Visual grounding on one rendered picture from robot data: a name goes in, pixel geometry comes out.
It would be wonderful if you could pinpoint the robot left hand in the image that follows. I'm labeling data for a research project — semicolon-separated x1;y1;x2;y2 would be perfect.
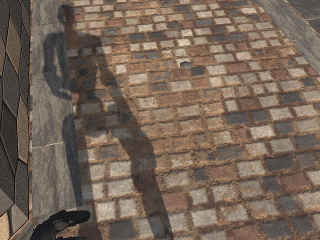
30;210;91;240

